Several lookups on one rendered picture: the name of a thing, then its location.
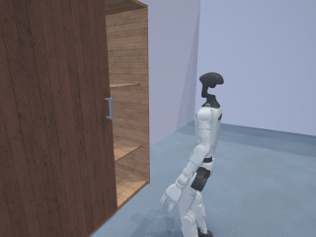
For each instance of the handle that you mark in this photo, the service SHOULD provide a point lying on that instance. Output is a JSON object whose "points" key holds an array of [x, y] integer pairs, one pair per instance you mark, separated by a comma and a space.
{"points": [[111, 108]]}

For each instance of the left robot upper arm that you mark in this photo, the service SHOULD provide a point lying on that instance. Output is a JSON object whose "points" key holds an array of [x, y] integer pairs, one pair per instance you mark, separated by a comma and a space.
{"points": [[204, 121]]}

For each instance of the robot right foot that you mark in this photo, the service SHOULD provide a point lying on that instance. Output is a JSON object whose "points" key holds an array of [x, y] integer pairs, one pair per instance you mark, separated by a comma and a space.
{"points": [[207, 234]]}

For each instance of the right robot shin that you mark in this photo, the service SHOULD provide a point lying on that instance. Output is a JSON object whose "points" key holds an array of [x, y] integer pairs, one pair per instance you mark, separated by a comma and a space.
{"points": [[200, 215]]}

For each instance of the robot left forearm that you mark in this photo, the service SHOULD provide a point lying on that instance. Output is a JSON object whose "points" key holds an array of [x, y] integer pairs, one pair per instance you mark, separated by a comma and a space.
{"points": [[192, 166]]}

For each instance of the left robot hand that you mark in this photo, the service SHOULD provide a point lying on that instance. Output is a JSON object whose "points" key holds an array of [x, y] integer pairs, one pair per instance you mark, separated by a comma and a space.
{"points": [[174, 192]]}

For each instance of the wardrobe door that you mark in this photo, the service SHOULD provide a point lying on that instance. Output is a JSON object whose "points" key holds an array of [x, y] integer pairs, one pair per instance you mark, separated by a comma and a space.
{"points": [[57, 158]]}

